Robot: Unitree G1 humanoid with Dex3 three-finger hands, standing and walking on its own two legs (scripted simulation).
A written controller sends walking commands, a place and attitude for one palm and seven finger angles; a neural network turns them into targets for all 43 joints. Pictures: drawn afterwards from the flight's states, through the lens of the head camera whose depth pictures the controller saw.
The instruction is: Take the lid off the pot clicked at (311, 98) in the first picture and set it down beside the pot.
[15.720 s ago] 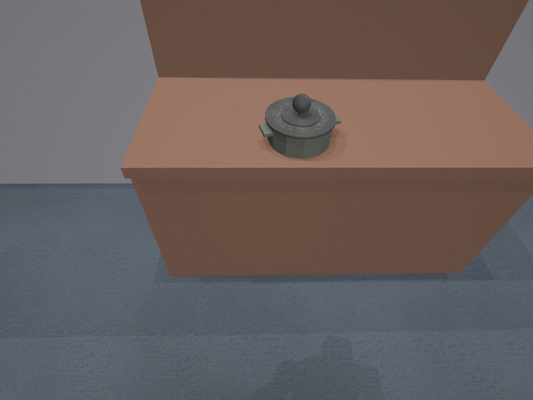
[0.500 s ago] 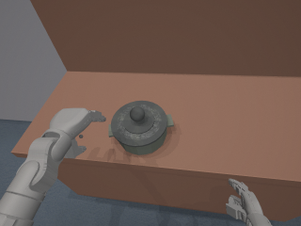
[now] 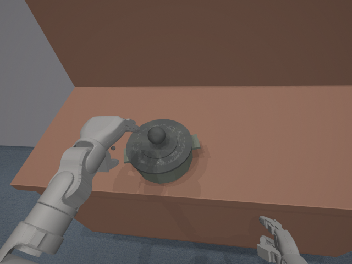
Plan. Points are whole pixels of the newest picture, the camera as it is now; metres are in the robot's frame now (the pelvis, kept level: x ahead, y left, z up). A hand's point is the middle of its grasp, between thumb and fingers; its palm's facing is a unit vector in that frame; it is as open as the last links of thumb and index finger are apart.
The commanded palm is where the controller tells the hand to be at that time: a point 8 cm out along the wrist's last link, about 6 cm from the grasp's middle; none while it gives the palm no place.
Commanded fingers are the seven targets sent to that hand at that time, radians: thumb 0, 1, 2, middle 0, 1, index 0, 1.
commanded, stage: move the open hand above the knob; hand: left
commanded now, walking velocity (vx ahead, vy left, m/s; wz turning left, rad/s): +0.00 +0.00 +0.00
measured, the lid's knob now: (156, 135) +0.45 +0.10 +0.00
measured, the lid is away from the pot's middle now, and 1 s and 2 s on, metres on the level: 0.00 0.00 0.00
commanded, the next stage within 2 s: lower the open fingers around the knob in 1.46 s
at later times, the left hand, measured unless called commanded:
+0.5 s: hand (137, 131) +0.40 +0.12 +0.09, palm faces -0.26 -0.03 -0.97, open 10.6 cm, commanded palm +0.39 +0.12 +0.15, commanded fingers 0.00 -0.33 1.35 -0.78 -0.08 -0.78 -0.08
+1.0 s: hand (152, 120) +0.43 +0.09 +0.09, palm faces -0.27 -0.03 -0.96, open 10.6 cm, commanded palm +0.42 +0.10 +0.15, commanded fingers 0.00 -0.33 1.35 -0.78 -0.08 -0.78 -0.08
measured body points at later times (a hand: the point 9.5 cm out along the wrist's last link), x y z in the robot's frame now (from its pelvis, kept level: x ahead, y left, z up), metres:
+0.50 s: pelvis +0.00 -0.01 +0.00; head +0.02 -0.05 +0.44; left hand +0.40 +0.12 +0.14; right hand +0.17 -0.24 -0.13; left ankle -0.04 +0.13 -0.74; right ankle +0.01 -0.15 -0.74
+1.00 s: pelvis +0.00 +0.00 +0.00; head +0.03 -0.05 +0.44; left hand +0.44 +0.09 +0.14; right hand +0.13 -0.26 -0.14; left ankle -0.04 +0.13 -0.74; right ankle +0.01 -0.15 -0.74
